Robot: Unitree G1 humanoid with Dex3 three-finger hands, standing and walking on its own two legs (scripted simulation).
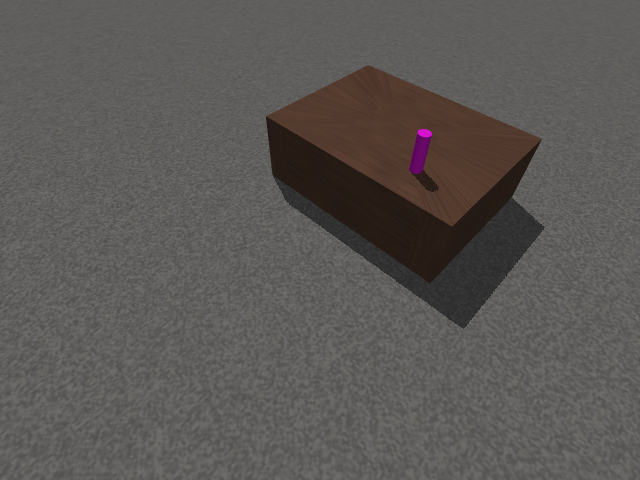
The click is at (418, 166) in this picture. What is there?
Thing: slim round
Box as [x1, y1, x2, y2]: [409, 129, 431, 173]
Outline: 426,129 420,129 417,132 409,167 410,171 414,173 419,173 422,170 431,136 431,132
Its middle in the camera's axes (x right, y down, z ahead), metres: +0.35 -0.32 +1.40
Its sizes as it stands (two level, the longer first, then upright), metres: 0.051 0.051 0.161
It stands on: a support 0.33 m high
